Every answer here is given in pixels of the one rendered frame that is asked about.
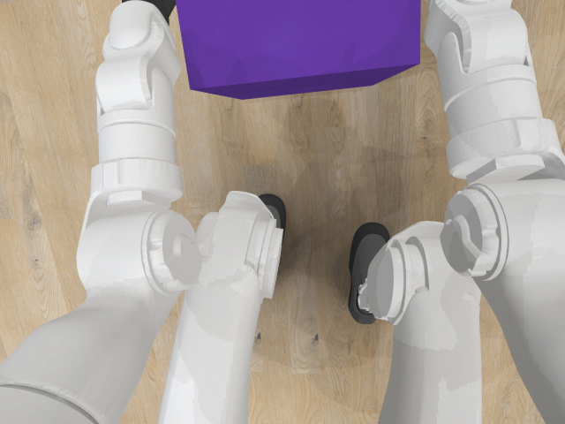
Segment carton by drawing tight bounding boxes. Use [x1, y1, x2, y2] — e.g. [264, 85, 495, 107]
[176, 0, 421, 100]

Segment robot left hand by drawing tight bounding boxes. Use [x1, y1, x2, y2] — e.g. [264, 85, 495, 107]
[122, 0, 176, 25]

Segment robot left thigh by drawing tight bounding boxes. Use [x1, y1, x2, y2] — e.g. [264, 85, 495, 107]
[157, 206, 283, 424]

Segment robot right foot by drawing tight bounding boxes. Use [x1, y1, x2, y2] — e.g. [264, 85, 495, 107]
[348, 223, 390, 324]

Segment robot right upper arm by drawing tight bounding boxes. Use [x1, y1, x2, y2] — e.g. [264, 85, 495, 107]
[440, 178, 565, 424]

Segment robot left forearm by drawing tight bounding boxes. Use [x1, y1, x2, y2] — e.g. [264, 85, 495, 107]
[77, 0, 183, 273]

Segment robot left upper arm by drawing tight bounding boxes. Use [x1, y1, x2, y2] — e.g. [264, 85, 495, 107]
[0, 208, 202, 424]

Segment robot right forearm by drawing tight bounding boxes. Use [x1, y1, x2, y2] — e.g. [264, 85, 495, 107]
[424, 0, 565, 186]

